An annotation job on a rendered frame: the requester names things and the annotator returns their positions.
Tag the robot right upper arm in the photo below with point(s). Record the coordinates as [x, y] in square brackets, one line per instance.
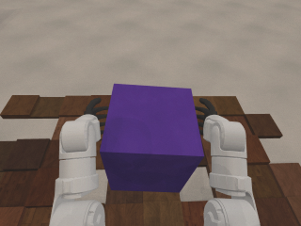
[229, 212]

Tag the robot left forearm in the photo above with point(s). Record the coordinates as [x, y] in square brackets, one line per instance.
[77, 174]

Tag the right robot hand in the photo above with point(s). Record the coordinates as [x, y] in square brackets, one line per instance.
[207, 112]

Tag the left robot hand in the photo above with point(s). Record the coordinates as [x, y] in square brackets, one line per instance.
[90, 110]

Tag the carton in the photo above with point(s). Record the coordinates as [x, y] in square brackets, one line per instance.
[151, 140]

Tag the robot right forearm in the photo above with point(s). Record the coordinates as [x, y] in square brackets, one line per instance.
[229, 154]

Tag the robot left upper arm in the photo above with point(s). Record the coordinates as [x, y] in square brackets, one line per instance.
[79, 213]

